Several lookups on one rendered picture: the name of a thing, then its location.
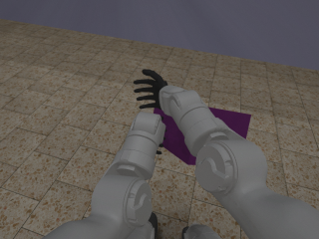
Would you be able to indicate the left robot forearm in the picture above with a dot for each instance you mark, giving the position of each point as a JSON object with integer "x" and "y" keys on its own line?
{"x": 137, "y": 157}

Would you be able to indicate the robot left thigh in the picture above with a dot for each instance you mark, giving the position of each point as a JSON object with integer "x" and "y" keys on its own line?
{"x": 145, "y": 232}

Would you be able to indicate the carton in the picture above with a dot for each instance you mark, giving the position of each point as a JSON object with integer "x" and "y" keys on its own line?
{"x": 174, "y": 139}

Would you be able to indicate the right robot forearm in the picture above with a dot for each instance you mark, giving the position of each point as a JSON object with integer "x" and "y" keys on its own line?
{"x": 193, "y": 118}

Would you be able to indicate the right robot hand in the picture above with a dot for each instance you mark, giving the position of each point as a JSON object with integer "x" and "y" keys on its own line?
{"x": 157, "y": 83}

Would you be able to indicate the robot right upper arm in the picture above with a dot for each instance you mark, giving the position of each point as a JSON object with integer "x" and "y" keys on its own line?
{"x": 234, "y": 171}

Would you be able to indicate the robot left upper arm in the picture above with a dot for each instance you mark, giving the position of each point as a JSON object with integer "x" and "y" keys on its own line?
{"x": 119, "y": 205}

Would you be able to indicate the robot thigh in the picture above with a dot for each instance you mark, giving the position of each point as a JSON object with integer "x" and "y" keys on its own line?
{"x": 145, "y": 232}
{"x": 200, "y": 231}

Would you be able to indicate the left robot hand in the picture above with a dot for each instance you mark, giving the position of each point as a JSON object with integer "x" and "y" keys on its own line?
{"x": 161, "y": 145}

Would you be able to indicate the robot right thigh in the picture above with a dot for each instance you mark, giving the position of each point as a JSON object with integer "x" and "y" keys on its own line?
{"x": 200, "y": 231}

